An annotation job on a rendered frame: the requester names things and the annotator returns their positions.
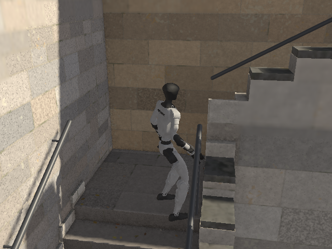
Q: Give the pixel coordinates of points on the left robot forearm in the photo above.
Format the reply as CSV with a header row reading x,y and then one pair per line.
x,y
156,128

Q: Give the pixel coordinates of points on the robot left upper arm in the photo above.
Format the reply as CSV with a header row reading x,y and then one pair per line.
x,y
154,116

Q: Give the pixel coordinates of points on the robot right hand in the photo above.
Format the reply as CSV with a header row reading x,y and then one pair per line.
x,y
201,157

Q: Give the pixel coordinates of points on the robot right upper arm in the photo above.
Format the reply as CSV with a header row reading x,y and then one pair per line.
x,y
175,117

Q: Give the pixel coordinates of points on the robot head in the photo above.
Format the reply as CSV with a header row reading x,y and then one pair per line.
x,y
170,91

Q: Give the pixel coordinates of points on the right robot foot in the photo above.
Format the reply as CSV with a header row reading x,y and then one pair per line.
x,y
179,217

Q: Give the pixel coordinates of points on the right robot forearm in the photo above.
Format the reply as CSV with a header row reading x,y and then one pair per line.
x,y
183,145

